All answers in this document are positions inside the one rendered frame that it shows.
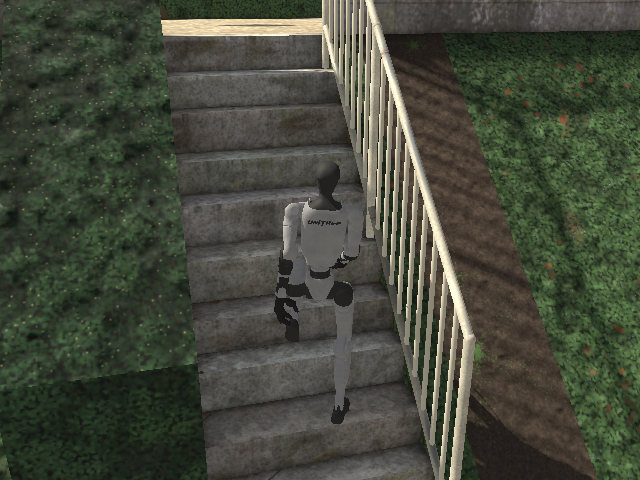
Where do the stairs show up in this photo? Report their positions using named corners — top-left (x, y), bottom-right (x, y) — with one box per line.
top-left (163, 35), bottom-right (434, 480)

